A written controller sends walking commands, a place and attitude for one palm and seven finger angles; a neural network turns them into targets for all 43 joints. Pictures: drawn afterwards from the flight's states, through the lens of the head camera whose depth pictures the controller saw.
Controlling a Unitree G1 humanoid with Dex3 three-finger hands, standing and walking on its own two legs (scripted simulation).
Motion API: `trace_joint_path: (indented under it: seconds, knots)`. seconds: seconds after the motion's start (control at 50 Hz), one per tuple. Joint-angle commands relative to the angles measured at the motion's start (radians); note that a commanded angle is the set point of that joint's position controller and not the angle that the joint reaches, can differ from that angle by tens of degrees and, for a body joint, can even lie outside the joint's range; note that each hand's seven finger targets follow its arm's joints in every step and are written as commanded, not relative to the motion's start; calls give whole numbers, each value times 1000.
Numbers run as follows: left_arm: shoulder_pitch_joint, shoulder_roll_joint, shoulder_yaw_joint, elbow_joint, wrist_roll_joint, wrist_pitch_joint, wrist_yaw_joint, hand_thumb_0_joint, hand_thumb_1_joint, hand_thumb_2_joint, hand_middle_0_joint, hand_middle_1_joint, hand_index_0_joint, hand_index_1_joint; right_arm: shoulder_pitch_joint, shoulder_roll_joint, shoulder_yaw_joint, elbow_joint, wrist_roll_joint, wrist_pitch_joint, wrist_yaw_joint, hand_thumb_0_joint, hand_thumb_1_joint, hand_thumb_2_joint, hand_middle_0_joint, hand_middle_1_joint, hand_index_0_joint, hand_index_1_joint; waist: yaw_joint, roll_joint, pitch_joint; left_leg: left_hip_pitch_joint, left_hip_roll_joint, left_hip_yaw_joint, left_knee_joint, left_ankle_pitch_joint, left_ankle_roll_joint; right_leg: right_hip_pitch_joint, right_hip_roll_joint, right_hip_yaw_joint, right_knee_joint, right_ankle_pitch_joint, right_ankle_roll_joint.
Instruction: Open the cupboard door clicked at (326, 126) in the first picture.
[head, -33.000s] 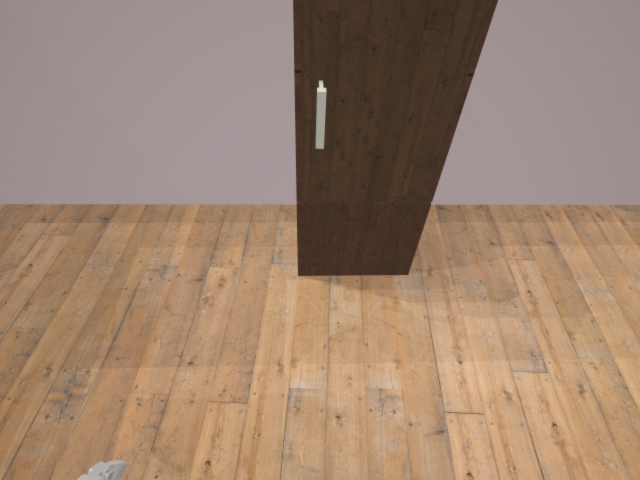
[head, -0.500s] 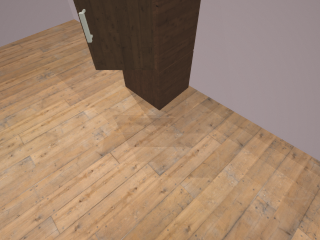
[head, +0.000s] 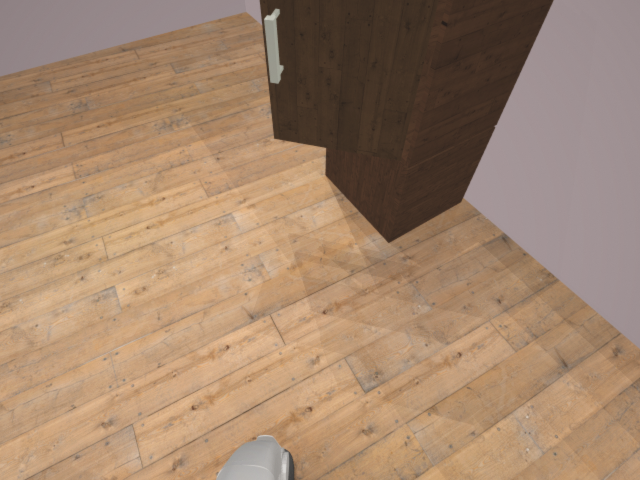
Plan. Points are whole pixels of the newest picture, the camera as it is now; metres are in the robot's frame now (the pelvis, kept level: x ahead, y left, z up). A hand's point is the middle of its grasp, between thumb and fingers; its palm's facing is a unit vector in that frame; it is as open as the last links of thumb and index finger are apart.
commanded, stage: take the last steps up to it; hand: left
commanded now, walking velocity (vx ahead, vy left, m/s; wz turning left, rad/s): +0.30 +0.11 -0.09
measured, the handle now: (275, 47) +1.03 +0.23 -0.02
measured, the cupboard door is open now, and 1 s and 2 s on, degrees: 43 43 43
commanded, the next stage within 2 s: come to a stop and stand still in 0.94 s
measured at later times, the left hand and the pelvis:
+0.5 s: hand (191, 347) +0.30 +0.25 -0.15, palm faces -0.06 -0.98 -0.17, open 7.4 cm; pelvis +0.17 +0.08 +0.02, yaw -4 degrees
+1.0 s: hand (215, 309) +0.38 +0.23 -0.15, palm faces -0.05 -0.98 -0.21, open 7.2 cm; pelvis +0.35 +0.05 +0.02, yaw -6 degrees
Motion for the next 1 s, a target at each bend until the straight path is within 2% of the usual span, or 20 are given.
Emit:
trace_joint_path:
  seconds: [0.0, 0.02, 0.04, 0.08, 0.12, 0.18, 0.36, 0.46, 0.56, 0.6, 0.64, 0.68, 0.7, 0.72, 0.74, 0.78, 0.8, 0.84, 0.9, 0.98]
  knots:
    - [2, 163, 37, -72, -16, -10, 0, 0, 900, 900, -200, -300, -200, -300, 375, -208, -51, 25, -13, -51, -34, 0, -900, -900, 200, 300, 200, 300, -199, 121, -280, 682, 127, -175, -165, 120, 102, -396, -13, 4, 552, 380, -104]
    - [-2, 108, 25, -101, -25, -4, -4, 0, 900, 900, -200, -300, -200, -300, 438, -284, -72, 36, -8, -51, -53, 0, -900, -900, 200, 300, 200, 300, -203, 315, -363, 776, 320, -497, -287, 206, 190, -592, 121, 73, 840, -170, -92]
    - [-81, 107, 25, -128, -24, 1, 6, 0, 900, 900, -200, -300, -200, -300, 398, -278, -69, 31, 2, -43, -64, 0, -900, -900, 200, 300, 200, 300, -189, 233, -315, 721, 356, -494, -347, 218, 220, -663, 92, 195, 972, -163, -130]
    - [-152, 105, 25, -125, -21, 8, 0, 0, 900, 900, -200, -300, -200, -300, 234, -188, -45, -24, 3, -60, -73, 0, -900, -900, 200, 300, 200, 300, -128, 121, -184, 499, 330, -395, -390, 111, 196, -713, 23, 229, 1035, -1, -125]
    - [-124, 84, 33, -96, -3, 23, -9, 0, 900, 900, -200, -300, -200, -300, 178, -93, -19, -37, -1, -74, -75, 0, -900, -900, 200, 300, 200, 300, -74, 115, -69, 331, 253, -245, -436, 151, 149, -646, 1, 238, 938, 92, -117]
    - [-90, 66, 32, -88, -1, 42, -13, 0, 900, 900, -200, -300, -200, -300, 192, -65, -9, -23, 3, -90, -75, 0, -900, -900, 200, 300, 200, 300, -34, 113, -57, 299, 218, -177, -492, 207, 150, -628, 24, 224, 858, 156, -102]
    - [-284, 95, 43, -179, -4, 62, -22, 0, 900, 900, -200, -300, -200, -300, 296, -56, -8, 6, 4, -92, -77, 0, -900, -900, 200, 300, 200, 300, -47, 44, -2, 449, 215, -123, -529, 337, 123, -787, 49, 229, 681, 302, -88]
    - [-387, 86, 28, -218, -7, 52, -24, 0, 900, 900, -200, -300, -200, -300, 410, -40, 6, 56, -2, -95, -86, 0, -900, -900, 200, 300, 200, 300, -81, 62, 13, 569, 216, -102, -479, 579, 102, -809, 73, 180, 561, 277, -109]
    - [-466, 66, 11, -247, -11, 34, -27, 0, 900, 900, -200, -300, -200, -300, 491, -43, 12, 108, -10, -93, -91, 0, -900, -900, 200, 300, 200, 300, -111, 71, -8, 661, 220, -71, -411, 768, 120, -738, 113, 128, 396, 199, -152]
    - [-438, 67, 5, -242, -11, 27, -24, 0, 900, 900, -200, -300, -200, -300, 497, -44, 14, 125, -7, -88, -92, 0, -900, -900, 200, 300, 200, 300, -96, 117, -24, 655, 206, -39, -337, 982, 97, -633, 161, 82, 316, 156, -176]
    - [-310, 86, 12, -204, -14, 17, -17, 0, 900, 900, -200, -300, -200, -300, 469, -60, 10, 127, 1, -84, -93, 0, -900, -900, 200, 300, 200, 300, -42, 128, -88, 645, 194, -26, -219, 1107, 77, -471, 204, 65, 230, 160, -194]
    - [-82, 137, 36, -133, -15, 3, -10, 0, 900, 900, -200, -300, -200, -300, 404, -70, 2, 105, 19, -84, -88, 0, -900, -900, 200, 300, 200, 300, 60, 96, -175, 434, 148, 0, 38, 937, 43, -97, 162, 124, 123, 361, -232]
    - [61, 214, 60, -89, -13, -7, 0, 0, 900, 900, -200, -300, -200, -300, 374, -44, -1, 76, 32, -90, -82, 0, -900, -900, 200, 300, 200, 300, 103, -26, -245, 150, 41, 50, 296, 477, 11, 155, -74, 428, 117, 623, -341]
    - [80, 271, 67, -70, -24, -5, 3, 0, 900, 900, -200, -300, -200, -300, 370, -16, 0, 57, 33, -90, -79, 0, -900, -900, 200, 300, 200, 300, 74, -126, -255, -45, -71, 21, 618, -378, -6, 210, -315, 721, 7, 849, -473]
    - [9, 239, 64, -87, -26, -1, 13, 0, 900, 900, -200, -300, -200, -300, 288, -21, -9, 39, 24, -76, -77, 0, -900, -900, 200, 300, 200, 300, 63, -4, -131, -109, -14, -128, 657, -353, 17, 66, -296, 661, -49, 714, -461]
    - [-113, 137, 33, -107, -24, -4, 17, 0, 900, 900, -200, -300, -200, -300, 228, 35, -7, 27, 11, -55, -67, 0, -900, -900, 200, 300, 200, 300, -15, 46, 26, -89, 49, -140, 574, -209, 8, -206, -197, 493, -124, 584, -347]
    - [-151, 108, 22, -110, -21, -11, 15, 0, 900, 900, -200, -300, -200, -300, 276, 63, -2, 43, 7, -43, -62, 0, -900, -900, 200, 300, 200, 300, -59, 4, 29, -43, 62, -132, 529, -150, 0, -279, -144, 372, -146, 566, -296]
    - [-175, 75, 23, -124, -11, -23, 13, 0, 900, 900, -200, -300, -200, -300, 331, 83, -6, 54, -1, -26, -56, 0, -900, -900, 200, 300, 200, 300, -95, -78, -9, 48, 61, -96, 402, -114, -23, -352, -90, 266, -162, 554, -270]
    - [-175, 111, 23, -109, -13, -30, 2, 0, 900, 900, -200, -300, -200, -300, 281, 77, -4, 41, 4, -26, -45, 0, -900, -900, 200, 300, 200, 300, -90, -108, -30, 67, 43, -50, 203, -45, -41, -305, -47, 215, -155, 599, -261]
    - [-116, 151, 28, -67, -9, -26, -4, 0, 900, 900, -200, -300, -200, -300, 123, 48, -2, 0, 7, -49, -39, 0, -900, -900, 200, 300, 200, 300, -35, -145, -42, 77, 7, -18, 16, -44, -39, -196, -65, 240, -84, 722, -252]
